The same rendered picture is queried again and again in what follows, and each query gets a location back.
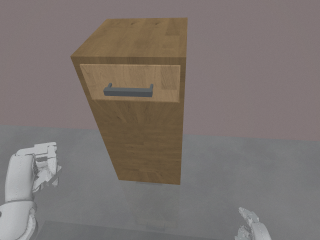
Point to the drawer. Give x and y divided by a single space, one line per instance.
165 80

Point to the robot left forearm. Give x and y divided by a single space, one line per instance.
17 221

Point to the right robot hand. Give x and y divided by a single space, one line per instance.
258 230

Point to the cabinet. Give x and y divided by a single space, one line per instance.
143 138

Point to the handle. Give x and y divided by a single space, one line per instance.
128 92

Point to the left robot hand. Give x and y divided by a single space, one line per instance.
20 183

